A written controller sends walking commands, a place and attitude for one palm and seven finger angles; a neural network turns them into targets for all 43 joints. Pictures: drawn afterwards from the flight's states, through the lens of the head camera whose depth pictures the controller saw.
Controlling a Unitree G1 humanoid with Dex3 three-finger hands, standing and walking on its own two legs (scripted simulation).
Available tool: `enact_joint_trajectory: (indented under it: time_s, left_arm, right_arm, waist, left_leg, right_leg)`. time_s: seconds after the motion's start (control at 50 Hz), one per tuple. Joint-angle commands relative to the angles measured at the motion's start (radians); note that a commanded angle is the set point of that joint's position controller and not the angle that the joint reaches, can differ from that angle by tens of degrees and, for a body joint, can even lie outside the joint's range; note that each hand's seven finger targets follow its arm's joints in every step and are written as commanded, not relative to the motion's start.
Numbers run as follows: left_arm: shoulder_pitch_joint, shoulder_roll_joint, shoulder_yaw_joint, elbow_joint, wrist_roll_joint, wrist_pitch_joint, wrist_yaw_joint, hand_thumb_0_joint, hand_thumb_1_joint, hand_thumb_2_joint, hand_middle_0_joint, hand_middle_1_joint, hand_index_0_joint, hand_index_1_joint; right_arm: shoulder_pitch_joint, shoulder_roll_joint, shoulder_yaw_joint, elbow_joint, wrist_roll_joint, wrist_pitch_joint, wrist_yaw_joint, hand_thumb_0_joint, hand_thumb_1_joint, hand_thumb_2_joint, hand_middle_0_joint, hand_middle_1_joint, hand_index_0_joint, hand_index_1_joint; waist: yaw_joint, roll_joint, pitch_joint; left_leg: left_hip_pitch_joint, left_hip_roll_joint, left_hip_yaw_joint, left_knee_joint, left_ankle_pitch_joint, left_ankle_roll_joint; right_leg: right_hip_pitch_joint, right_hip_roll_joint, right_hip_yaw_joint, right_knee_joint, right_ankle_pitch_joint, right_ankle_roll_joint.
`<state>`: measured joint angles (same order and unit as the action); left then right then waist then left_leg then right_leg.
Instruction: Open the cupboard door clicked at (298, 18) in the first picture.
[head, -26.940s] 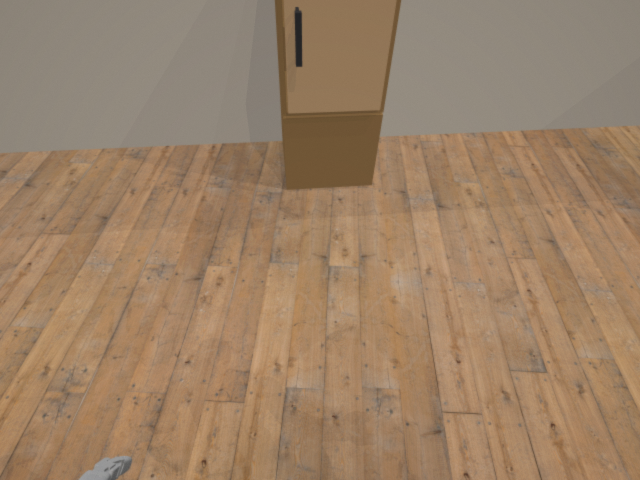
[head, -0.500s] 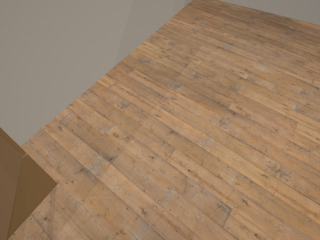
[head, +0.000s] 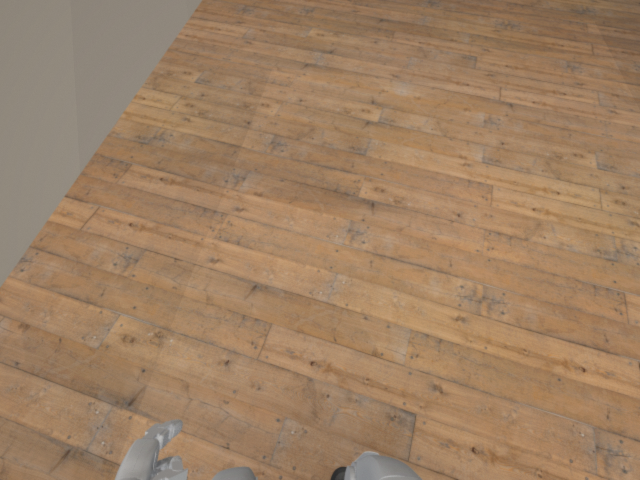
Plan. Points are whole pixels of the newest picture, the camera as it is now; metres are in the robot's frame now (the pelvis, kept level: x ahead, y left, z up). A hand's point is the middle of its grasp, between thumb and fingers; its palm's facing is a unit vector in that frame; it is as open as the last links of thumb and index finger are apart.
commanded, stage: walk to a spot facing it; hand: left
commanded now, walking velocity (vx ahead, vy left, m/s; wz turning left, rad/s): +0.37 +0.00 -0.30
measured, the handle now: out of the picture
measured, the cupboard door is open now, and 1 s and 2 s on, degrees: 43 43 43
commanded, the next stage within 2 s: turn to face it in 0.80 s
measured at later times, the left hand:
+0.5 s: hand (201, 443) +0.18 +0.18 -0.17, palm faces -0.01 -0.99 -0.15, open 7.4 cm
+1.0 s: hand (303, 176) +0.69 +0.05 -0.14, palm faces -0.38 -0.89 -0.24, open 7.4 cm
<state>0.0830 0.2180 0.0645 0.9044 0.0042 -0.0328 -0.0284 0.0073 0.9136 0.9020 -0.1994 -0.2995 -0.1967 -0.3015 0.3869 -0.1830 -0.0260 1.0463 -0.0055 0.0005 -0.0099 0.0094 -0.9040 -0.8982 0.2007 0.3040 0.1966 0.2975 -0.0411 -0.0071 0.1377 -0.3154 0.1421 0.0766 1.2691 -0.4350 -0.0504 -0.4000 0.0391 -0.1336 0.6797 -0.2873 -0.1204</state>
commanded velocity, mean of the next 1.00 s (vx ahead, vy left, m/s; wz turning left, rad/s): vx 0.29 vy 0.00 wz -0.22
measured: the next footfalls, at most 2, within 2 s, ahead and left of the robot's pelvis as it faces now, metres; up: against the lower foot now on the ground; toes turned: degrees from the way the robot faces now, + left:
left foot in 0.48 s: +0.39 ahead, +0.10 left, +0.00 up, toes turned -2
right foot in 0.94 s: +0.55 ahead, -0.20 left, +0.00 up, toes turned -28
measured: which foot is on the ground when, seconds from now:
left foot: up 0.00-0.46, down 0.48-0.94, up 0.96-1.00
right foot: down 0.00-0.46, up 0.48-0.92, down 0.94-1.00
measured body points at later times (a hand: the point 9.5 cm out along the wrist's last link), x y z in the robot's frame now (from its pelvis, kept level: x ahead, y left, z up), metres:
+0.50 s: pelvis +0.26 +0.01 +0.00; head +0.30 +0.03 +0.45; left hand +0.18 +0.23 -0.15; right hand +0.39 -0.22 -0.12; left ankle +0.35 +0.10 -0.72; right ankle +0.07 -0.05 -0.68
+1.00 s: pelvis +0.48 -0.08 +0.00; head +0.52 -0.10 +0.45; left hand +0.71 +0.10 -0.12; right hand +0.30 -0.26 -0.15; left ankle +0.37 +0.10 -0.65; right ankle +0.51 -0.18 -0.72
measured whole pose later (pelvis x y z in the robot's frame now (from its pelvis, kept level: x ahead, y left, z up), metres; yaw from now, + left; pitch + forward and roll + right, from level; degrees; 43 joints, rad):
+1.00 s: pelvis +0.48 -0.08 +0.00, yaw -21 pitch +0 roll +1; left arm 0.05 0.23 0.06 0.93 0.01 -0.06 -0.02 0.01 0.92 0.90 -0.20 -0.30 -0.19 -0.30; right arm 0.44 -0.19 -0.02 1.10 0.00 -0.02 -0.02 0.01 -0.91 -0.90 0.20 0.30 0.19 0.30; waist -0.06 0.00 0.10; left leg -0.19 0.12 0.14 1.03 -0.54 -0.05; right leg -0.43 -0.03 -0.14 0.69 -0.25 -0.08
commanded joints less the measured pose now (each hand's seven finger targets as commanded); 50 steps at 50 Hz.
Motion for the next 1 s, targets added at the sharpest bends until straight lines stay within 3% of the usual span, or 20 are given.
enact_joint_trajectory:
  time_s: [0.0,0.06,0.22,0.32,0.38,0.4,0.42,0.44,0.46,0.48,0.54,0.66,0.82,0.86,0.88,0.9,0.92,0.94,0.96,0.98]
  left_arm:
    - [0.134,0.127,0.023,-0.007,0.009,-0.025,0.027,0.000,0.900,0.900,-0.200,-0.300,-0.200,-0.300]
    - [0.171,0.113,0.026,0.019,0.011,-0.042,0.025,0.000,0.900,0.900,-0.200,-0.300,-0.200,-0.300]
    - [0.352,0.065,0.008,0.107,0.005,-0.067,0.031,0.000,0.900,0.900,-0.200,-0.300,-0.200,-0.300]
    - [0.419,0.067,-0.002,0.150,0.011,-0.064,0.046,0.000,0.900,0.900,-0.200,-0.300,-0.200,-0.300]
    - [0.401,0.094,0.002,0.161,0.010,-0.066,0.050,0.000,0.900,0.900,-0.200,-0.300,-0.200,-0.300]
    - [0.382,0.100,0.005,0.162,0.007,-0.067,0.051,0.000,0.900,0.900,-0.200,-0.300,-0.200,-0.300]
    - [0.368,0.093,0.005,0.156,0.001,-0.068,0.049,0.000,0.900,0.900,-0.200,-0.300,-0.200,-0.300]
    - [0.393,0.044,-0.001,0.138,-0.007,-0.068,0.042,0.000,0.900,0.900,-0.200,-0.300,-0.200,-0.300]
    - [0.386,0.027,-0.011,0.116,-0.014,-0.076,0.036,0.000,0.900,0.900,-0.200,-0.300,-0.200,-0.300]
    - [0.318,0.047,-0.003,0.102,0.001,-0.071,0.041,0.000,0.900,0.900,-0.200,-0.300,-0.200,-0.300]
    - [0.274,-0.001,0.002,0.108,0.023,-0.034,0.014,0.000,0.900,0.900,-0.200,-0.300,-0.200,-0.300]
    - [0.211,-0.045,0.002,0.070,0.029,0.015,-0.011,0.000,0.900,0.900,-0.200,-0.300,-0.200,-0.300]
    - [-0.027,0.011,0.004,-0.021,0.022,0.021,-0.028,0.000,0.900,0.900,-0.200,-0.300,-0.200,-0.300]
    - [0.054,0.040,0.007,-0.009,0.022,0.013,-0.025,0.000,0.900,0.900,-0.200,-0.300,-0.200,-0.300]
    - [0.179,0.064,0.013,0.027,0.024,0.003,-0.018,0.000,0.900,0.900,-0.200,-0.300,-0.200,-0.300]
    - [0.339,0.134,0.030,0.081,0.031,-0.015,-0.004,0.000,0.900,0.900,-0.200,-0.300,-0.200,-0.300]
    - [0.458,0.251,0.058,0.109,0.025,-0.028,0.015,0.000,0.900,0.900,-0.200,-0.300,-0.200,-0.300]
    - [0.429,0.253,0.047,0.100,-0.002,-0.024,0.033,0.000,0.900,0.900,-0.200,-0.300,-0.200,-0.300]
    - [0.320,0.209,0.029,0.091,-0.002,-0.022,0.043,0.000,0.900,0.900,-0.200,-0.300,-0.200,-0.300]
    - [0.256,0.174,0.019,0.069,-0.001,-0.021,0.045,0.000,0.900,0.900,-0.200,-0.300,-0.200,-0.300]
  right_arm:
    - [-0.056,-0.081,-0.035,-0.111,-0.019,-0.031,-0.001,0.000,-0.900,-0.900,0.200,0.300,0.200,0.300]
    - [-0.018,-0.062,-0.038,-0.091,-0.023,-0.017,0.005,0.000,-0.900,-0.900,0.200,0.300,0.200,0.300]
    - [-0.304,-0.060,-0.035,-0.181,-0.015,-0.040,0.019,0.000,-0.900,-0.900,0.200,0.300,0.200,0.300]
    - [-0.426,-0.044,-0.025,-0.203,-0.011,-0.054,0.030,0.000,-0.900,-0.900,0.200,0.300,0.200,0.300]
    - [-0.334,-0.055,-0.029,-0.166,-0.014,-0.065,0.020,0.000,-0.900,-0.900,0.200,0.300,0.200,0.300]
    - [-0.208,-0.076,-0.035,-0.124,-0.017,-0.069,0.010,0.000,-0.900,-0.900,0.200,0.300,0.200,0.300]
    - [-0.056,-0.126,-0.049,-0.078,-0.023,-0.071,-0.001,0.000,-0.900,-0.900,0.200,0.300,0.200,0.300]
    - [0.094,-0.239,-0.078,-0.047,-0.040,-0.076,-0.008,0.000,-0.900,-0.900,0.200,0.300,0.200,0.300]
    - [0.173,-0.268,-0.078,-0.037,-0.035,-0.070,-0.012,0.000,-0.900,-0.900,0.200,0.300,0.200,0.300]
    - [0.090,-0.238,-0.070,-0.048,-0.024,-0.064,-0.011,0.000,-0.900,-0.900,0.200,0.300,0.200,0.300]
    - [-0.062,-0.088,-0.031,-0.072,-0.022,-0.087,-0.015,0.000,-0.900,-0.900,0.200,0.300,0.200,0.300]
    - [-0.016,-0.088,-0.033,-0.043,-0.018,-0.096,-0.013,0.000,-0.900,-0.900,0.200,0.300,0.200,0.300]
    - [0.077,-0.152,-0.031,-0.021,-0.028,-0.074,-0.015,0.000,-0.900,-0.900,0.200,0.300,0.200,0.300]
    - [0.065,-0.175,-0.033,-0.027,-0.025,-0.070,-0.016,0.000,-0.900,-0.900,0.200,0.300,0.200,0.300]
    - [0.041,-0.182,-0.032,-0.034,-0.019,-0.068,-0.016,0.000,-0.900,-0.900,0.200,0.300,0.200,0.300]
    - [0.030,-0.157,-0.024,-0.042,-0.006,-0.070,-0.008,0.000,-0.900,-0.900,0.200,0.300,0.200,0.300]
    - [0.094,-0.077,-0.015,-0.062,0.015,-0.071,-0.010,0.000,-0.900,-0.900,0.200,0.300,0.200,0.300]
    - [0.055,-0.121,-0.020,-0.069,0.017,-0.058,-0.015,0.000,-0.900,-0.900,0.200,0.300,0.200,0.300]
    - [0.040,-0.086,-0.020,-0.051,0.016,-0.051,-0.015,0.000,-0.900,-0.900,0.200,0.300,0.200,0.300]
    - [0.012,-0.060,-0.014,-0.047,0.011,-0.045,-0.013,0.000,-0.900,-0.900,0.200,0.300,0.200,0.300]
  waist:
    - [0.033,-0.049,-0.098]
    - [0.007,-0.065,-0.143]
    - [0.077,-0.073,-0.104]
    - [0.104,-0.087,-0.062]
    - [0.042,-0.089,-0.104]
    - [-0.017,-0.097,-0.157]
    - [-0.082,-0.070,-0.227]
    - [-0.120,0.141,-0.348]
    - [-0.112,0.226,-0.413]
    - [-0.076,0.101,-0.277]
    - [0.023,0.127,-0.048]
    - [0.062,0.139,-0.078]
    - [0.013,0.125,-0.010]
    - [0.059,0.135,-0.073]
    - [0.122,0.107,-0.135]
    - [0.188,-0.008,-0.245]
    - [0.195,-0.315,-0.434]
    - [0.176,-0.227,-0.440]
    - [0.128,-0.120,-0.332]
    - [0.106,-0.129,-0.271]
  left_leg:
    - [-0.227,0.031,-0.075,-0.025,0.138,-0.001]
    - [-0.237,0.009,-0.063,-0.138,0.198,-0.009]
    - [-0.440,-0.018,-0.048,-0.343,0.281,-0.016]
    - [-0.374,-0.061,0.000,-0.525,0.239,0.012]
    - [-0.130,-0.151,0.073,-0.670,0.216,0.051]
    - [0.051,-0.169,0.081,-0.735,0.281,0.068]
    - [0.339,-0.100,0.005,-0.744,0.369,0.106]
    - [0.590,0.178,-0.363,-0.740,0.408,0.219]
    - [0.624,0.379,-0.610,-0.901,0.472,0.325]
    - [0.468,0.387,-0.592,-0.965,0.369,0.340]
    - [0.120,0.237,-0.273,-1.049,0.281,0.199]
    - [0.106,0.127,0.055,-1.073,0.479,0.153]
    - [0.227,0.192,0.117,-0.993,0.616,0.139]
    - [0.264,0.187,0.152,-0.824,0.867,0.122]
    - [0.210,0.159,0.163,-0.653,0.924,0.098]
    - [0.024,0.093,0.183,-0.404,0.758,0.058]
    - [-0.256,-0.106,0.164,-0.028,-0.142,0.001]
    - [-0.255,-0.078,-0.025,0.080,-0.201,0.018]
    - [-0.259,-0.035,-0.064,0.077,-0.114,0.019]
    - [-0.254,-0.021,-0.070,0.067,-0.057,0.013]
  right_leg:
    - [0.126,-0.287,0.386,-0.474,0.126,-0.067]
    - [0.169,-0.225,0.316,-0.472,0.198,-0.046]
    - [0.446,-0.230,0.321,-0.429,0.565,-0.046]
    - [0.516,-0.246,0.329,-0.391,0.753,-0.058]
    - [0.482,-0.225,0.281,-0.253,1.021,-0.033]
    - [0.416,-0.196,0.253,-0.143,1.032,-0.005]
    - [0.220,-0.172,0.243,0.032,0.873,0.027]
    - [-0.044,-0.055,0.170,0.338,0.412,0.069]
    - [-0.151,0.022,0.149,0.641,-0.220,0.069]
    - [-0.206,-0.052,0.198,0.724,-0.221,0.060]
    - [-0.206,-0.141,0.187,0.670,-0.031,0.093]
    - [-0.168,-0.151,0.091,0.337,0.126,0.119]
    - [-0.119,-0.107,0.010,0.027,0.116,0.081]
    - [0.016,-0.059,-0.023,-0.026,0.062,0.053]
    - [0.206,-0.038,-0.023,-0.092,0.102,0.038]
    - [0.500,-0.132,0.088,-0.128,0.257,0.000]
    - [0.772,-0.489,0.578,-0.204,0.601,-0.128]
    - [0.678,-0.523,0.580,-0.275,0.741,-0.164]
    - [0.560,-0.491,0.429,-0.304,0.663,-0.153]
    - [0.437,-0.453,0.368,-0.312,0.667,-0.121]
